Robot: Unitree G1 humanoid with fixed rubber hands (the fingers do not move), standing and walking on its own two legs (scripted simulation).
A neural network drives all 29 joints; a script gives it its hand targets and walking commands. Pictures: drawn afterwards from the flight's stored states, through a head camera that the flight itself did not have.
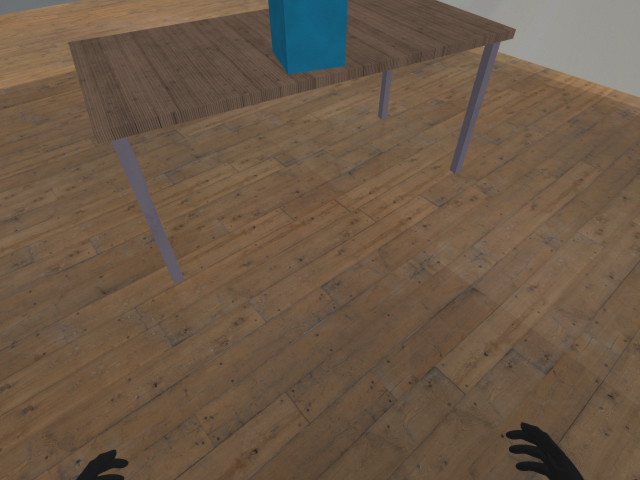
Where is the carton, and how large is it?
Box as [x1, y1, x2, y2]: [268, 0, 347, 73]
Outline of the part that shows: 268,0 272,49 288,73 344,65 347,0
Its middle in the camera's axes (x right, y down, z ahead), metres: -0.04 -0.71 +1.27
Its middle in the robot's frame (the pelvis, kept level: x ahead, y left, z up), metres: +1.45 +0.03 +0.07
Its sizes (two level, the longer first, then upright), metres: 0.210 0.200 0.250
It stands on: a table, 0.70 m high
